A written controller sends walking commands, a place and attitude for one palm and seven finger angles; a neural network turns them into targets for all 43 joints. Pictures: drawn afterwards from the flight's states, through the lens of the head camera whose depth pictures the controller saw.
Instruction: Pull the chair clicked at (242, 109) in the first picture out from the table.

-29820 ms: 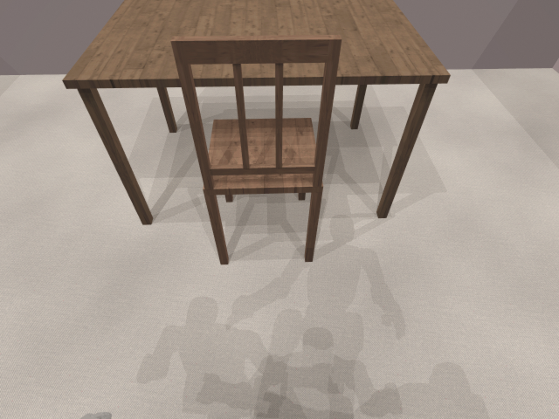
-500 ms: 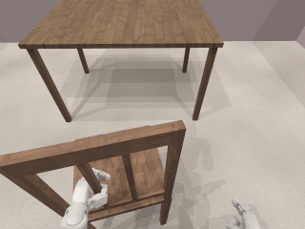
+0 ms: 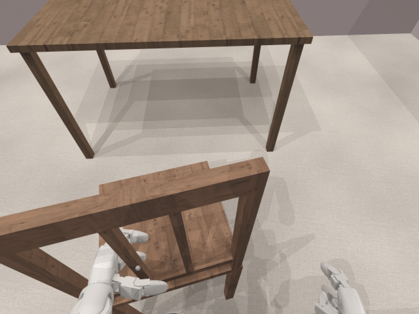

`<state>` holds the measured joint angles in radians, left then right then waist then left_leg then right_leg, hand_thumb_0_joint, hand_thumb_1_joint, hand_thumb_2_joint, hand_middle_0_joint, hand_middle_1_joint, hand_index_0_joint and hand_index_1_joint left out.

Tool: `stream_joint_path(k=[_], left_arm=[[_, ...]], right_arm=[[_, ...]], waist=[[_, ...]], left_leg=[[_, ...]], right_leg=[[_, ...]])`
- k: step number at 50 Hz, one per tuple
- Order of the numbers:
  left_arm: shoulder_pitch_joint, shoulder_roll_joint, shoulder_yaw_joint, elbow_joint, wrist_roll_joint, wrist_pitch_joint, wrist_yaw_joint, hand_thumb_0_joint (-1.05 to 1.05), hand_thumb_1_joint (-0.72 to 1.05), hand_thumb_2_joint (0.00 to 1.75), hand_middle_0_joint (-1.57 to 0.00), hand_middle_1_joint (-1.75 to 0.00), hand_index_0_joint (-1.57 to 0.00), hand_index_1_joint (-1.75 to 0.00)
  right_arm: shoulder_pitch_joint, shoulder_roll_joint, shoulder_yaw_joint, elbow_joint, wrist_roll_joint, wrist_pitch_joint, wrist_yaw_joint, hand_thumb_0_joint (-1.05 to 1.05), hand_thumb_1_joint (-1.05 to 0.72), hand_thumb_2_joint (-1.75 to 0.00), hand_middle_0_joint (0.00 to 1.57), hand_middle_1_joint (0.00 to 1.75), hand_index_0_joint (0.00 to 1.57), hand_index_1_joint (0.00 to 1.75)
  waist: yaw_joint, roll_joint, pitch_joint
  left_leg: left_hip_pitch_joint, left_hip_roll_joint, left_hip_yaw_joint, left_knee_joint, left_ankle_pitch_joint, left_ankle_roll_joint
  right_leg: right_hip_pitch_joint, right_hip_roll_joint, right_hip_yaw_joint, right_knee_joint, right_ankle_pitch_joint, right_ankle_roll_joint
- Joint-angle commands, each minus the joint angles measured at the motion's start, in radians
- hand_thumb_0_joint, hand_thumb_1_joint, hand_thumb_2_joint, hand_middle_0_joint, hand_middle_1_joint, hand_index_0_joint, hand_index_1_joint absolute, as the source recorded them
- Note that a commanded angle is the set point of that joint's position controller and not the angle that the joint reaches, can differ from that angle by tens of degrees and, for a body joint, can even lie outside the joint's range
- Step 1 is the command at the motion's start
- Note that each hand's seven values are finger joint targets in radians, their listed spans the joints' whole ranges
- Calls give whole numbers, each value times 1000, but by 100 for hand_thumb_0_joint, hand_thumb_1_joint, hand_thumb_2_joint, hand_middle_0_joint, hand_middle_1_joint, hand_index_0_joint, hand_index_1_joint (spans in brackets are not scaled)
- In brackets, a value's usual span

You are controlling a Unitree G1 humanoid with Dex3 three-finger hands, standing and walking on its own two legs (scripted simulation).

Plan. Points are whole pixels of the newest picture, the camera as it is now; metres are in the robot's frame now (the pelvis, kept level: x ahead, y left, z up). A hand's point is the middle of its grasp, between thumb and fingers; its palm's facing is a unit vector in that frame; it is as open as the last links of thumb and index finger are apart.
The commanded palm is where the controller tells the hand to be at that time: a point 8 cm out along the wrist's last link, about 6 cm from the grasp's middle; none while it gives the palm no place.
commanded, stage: open the thumb and straighten the fingers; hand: left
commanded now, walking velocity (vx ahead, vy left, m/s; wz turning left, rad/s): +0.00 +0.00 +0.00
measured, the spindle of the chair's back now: (132, 259) +0.23 +0.16 -0.03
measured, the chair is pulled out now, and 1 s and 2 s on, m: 0.61 0.61 0.61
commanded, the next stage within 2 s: draw the fingers out of the gap in 0.36 s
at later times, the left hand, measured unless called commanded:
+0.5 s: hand (137, 272) +0.21 +0.15 -0.05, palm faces +0.05 -0.98 -0.18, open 17.4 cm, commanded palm +0.18 +0.20 -0.03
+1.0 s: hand out of the picture +0.14 +0.16 -0.05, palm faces +0.09 -0.98 -0.18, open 17.5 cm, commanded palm +0.10 +0.22 -0.03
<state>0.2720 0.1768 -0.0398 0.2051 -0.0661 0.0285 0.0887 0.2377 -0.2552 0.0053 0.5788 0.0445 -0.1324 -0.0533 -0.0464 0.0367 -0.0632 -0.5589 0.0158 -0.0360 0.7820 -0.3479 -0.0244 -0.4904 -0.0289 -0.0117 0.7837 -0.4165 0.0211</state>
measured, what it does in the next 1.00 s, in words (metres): stands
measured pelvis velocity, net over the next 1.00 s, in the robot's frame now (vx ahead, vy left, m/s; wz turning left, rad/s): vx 0.00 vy -0.01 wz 0.04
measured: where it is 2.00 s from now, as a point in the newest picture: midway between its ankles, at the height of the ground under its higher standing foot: outside the picture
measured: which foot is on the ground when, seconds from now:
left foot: down 0.00-1.00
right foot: down 0.00-1.00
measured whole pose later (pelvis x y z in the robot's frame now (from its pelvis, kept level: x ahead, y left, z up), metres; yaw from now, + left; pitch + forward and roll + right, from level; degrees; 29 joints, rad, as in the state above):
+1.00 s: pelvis +0.00 -0.01 -0.03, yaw +2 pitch +10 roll -1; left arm 0.66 0.21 0.00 -0.12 -0.09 0.07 0.00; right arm 0.23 -0.21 -0.01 0.52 0.05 -0.15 -0.12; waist -0.02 0.06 -0.15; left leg -0.72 0.01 -0.09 0.98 -0.44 -0.04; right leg -0.62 -0.02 -0.06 0.96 -0.51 0.01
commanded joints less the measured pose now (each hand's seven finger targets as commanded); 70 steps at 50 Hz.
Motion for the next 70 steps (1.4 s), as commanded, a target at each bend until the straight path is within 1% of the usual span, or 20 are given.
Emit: stream_joint_path(k=[1, 5, 7, 11, 16, 18, 21, 22, 24, 25, 27, 29, 46, 55, 57, 61, 64, 67, 68, 70], left_arm=[[-32, 54, 21, -267, 1, -22, 2, 0, -55, 20, -25, -73, -25, -73], [-28, 69, 23, -308, 13, 11, 3, 0, -55, 20, -15, -43, -15, -43], [11, 110, 86, -256, 18, 27, 6, 0, -55, 20, -10, -29, -10, -29], [16, 107, 74, -329, 17, 33, -11, 0, -55, 20, 0, 0, 0, 0], [61, 87, 53, -358, 6, 38, -26, 0, -55, 20, 0, 0, 0, 0], [79, 76, 37, -369, 7, 43, -32, 0, -55, 20, 0, 0, 0, 0], [67, 109, 69, -357, 7, 50, -29, 0, -55, 20, 0, 0, 0, 0], [50, 103, 57, -374, 9, 44, -30, 0, -55, 20, 0, 0, 0, 0], [129, 156, 126, -368, 10, 42, -25, 0, -55, 20, 0, 0, 0, 0], [177, 116, 96, -386, 5, 42, -29, 0, -55, 20, 0, 0, 0, 0], [184, 109, 80, -417, 3, 39, -31, 0, -55, 20, 0, 0, 0, 0], [233, 105, 79, -403, 2, 42, -34, 0, -55, 20, 0, 0, 0, 0], [395, 127, 97, -512, -17, -15, -84, 0, -55, 20, 0, 0, 0, 0], [551, 119, 93, -569, -15, -10, -102, 0, -55, 20, 0, 0, 0, 0], [591, 114, 98, -559, -14, -9, -104, 0, -55, 20, 0, 0, 0, 0], [600, 119, 86, -624, -3, -26, -103, 0, -55, 20, 0, 0, 0, 0], [651, 124, 95, -618, -6, -29, -105, 0, -55, 20, 0, 0, 0, 0], [704, 102, 64, -666, 0, -42, -112, 0, -55, 20, 0, 0, 0, 0], [628, 41, 59, -763, -98, -133, -139, 0, -55, 20, 0, 0, 0, 0], [632, 105, 110, -760, -106, -208, -157, 0, -55, 20, 0, 0, 0, 0]], right_arm=[[-62, -113, -38, -169, -8, -73, -21, 0, -90, -90, 20, 30, 20, 30], [-50, -114, -37, -179, -11, -71, -28, 0, -90, -90, 20, 30, 20, 30], [-42, -112, -41, -172, -15, -59, -32, 0, -90, -90, 20, 30, 20, 30], [-40, -105, -34, -196, -15, -49, -33, 0, -90, -90, 20, 30, 20, 30], [-33, -104, -37, -204, -16, -52, -39, 0, -90, -90, 20, 30, 20, 30], [-35, -102, -36, -209, -15, -52, -38, 0, -90, -90, 20, 30, 20, 30], [-37, -108, -39, -206, -16, -47, -44, 0, -90, -90, 20, 30, 20, 30], [-34, -107, -35, -210, -17, -48, -46, 0, -90, -90, 20, 30, 20, 30], [-47, -99, -43, -208, -16, -42, -47, 0, -90, -90, 20, 30, 20, 30], [-46, -90, -41, -221, -14, -41, -46, 0, -90, -90, 20, 30, 20, 30], [-54, -86, -41, -224, -11, -41, -46, 0, -90, -90, 20, 30, 20, 30], [-64, -85, -47, -220, -9, -42, -50, 0, -90, -90, 20, 30, 20, 30], [-89, -68, -58, -219, -2, -76, -76, 0, -90, -90, 20, 30, 20, 30], [-105, -50, -69, -234, 4, -73, -75, 0, -90, -90, 20, 30, 20, 30], [-106, -46, -73, -238, 5, -65, -76, 0, -90, -90, 20, 30, 20, 30], [-104, -44, -73, -253, 5, -65, -78, 0, -90, -90, 20, 30, 20, 30], [-107, -43, -80, -253, 7, -61, -82, 0, -90, -90, 20, 30, 20, 30], [-102, -38, -81, -264, 9, -62, -79, 0, -90, -90, 20, 30, 20, 30], [-91, -35, -75, -254, 9, -87, -78, 0, -90, -90, 20, 30, 20, 30], [-83, -40, -81, -225, 10, -111, -77, 0, -90, -90, 20, 30, 20, 30]], waist=[[3, -52, -217], [-1, -33, -216], [8, -68, -207], [9, -9, -226], [-3, -47, -236], [-3, -25, -225], [-7, -70, -204], [-7, -57, -207], [27, -11, -219], [25, -26, -235], [16, -9, -219], [16, -48, -189], [9, -23, -152], [30, -5, -163], [30, -38, -145], [33, 14, -144], [36, -28, -148], [43, 21, -171], [27, -22, -153], [40, 14, -183]], left_leg=[[135, 15, 8, -65, 213, 40], [124, 9, 7, -38, 221, 42], [99, 5, 8, -21, 230, 42], [103, 2, 11, -3, 265, 43], [100, 1, 9, 23, 295, 48], [93, -1, 7, 25, 288, 47], [69, -3, 7, 28, 239, 50], [66, -8, 6, 27, 227, 51], [61, -9, 12, 23, 231, 48], [69, -10, 15, 21, 241, 48], [61, -10, 16, 23, 224, 49], [37, -9, 13, 26, 203, 52], [-39, -21, 0, 67, 64, 59], [-56, -21, -8, 73, 71, 58], [-75, -21, -6, 82, 57, 59], [-79, -22, -9, 82, 35, 59], [-98, -22, -12, 98, 41, 61], [-86, -23, -10, 97, 54, 59], [-102, -30, -12, 123, 76, 56], [-96, -27, -9, 132, 79, 54]], right_leg=[[6, 2, -67, -73, 258, -24], [-14, 0, -67, -57, 270, -22], [-20, 4, -67, -44, 290, -22], [-13, -1, -64, -30, 324, -25], [-11, -2, -65, -23, 371, -19], [-22, -3, -68, -20, 359, -19], [-34, -2, -66, -27, 335, -15], [-36, -2, -65, -26, 319, -16], [-13, -4, -60, -25, 316, -25], [-4, -4, -63, -21, 329, -23], [-18, -4, -62, -25, 312, -21], [-25, -2, -60, -34, 297, -21], [-123, 5, -57, -23, 100, -23], [-130, 13, -70, 5, 89, -33], [-146, 16, -70, 7, 77, -30], [-170, 21, -76, 22, 34, -38], [-172, 26, -73, 27, 47, -39], [-183, 27, -82, 47, 49, -42], [-203, 37, -100, 53, 70, -41], [-202, 41, -86, 63, 63, -46]])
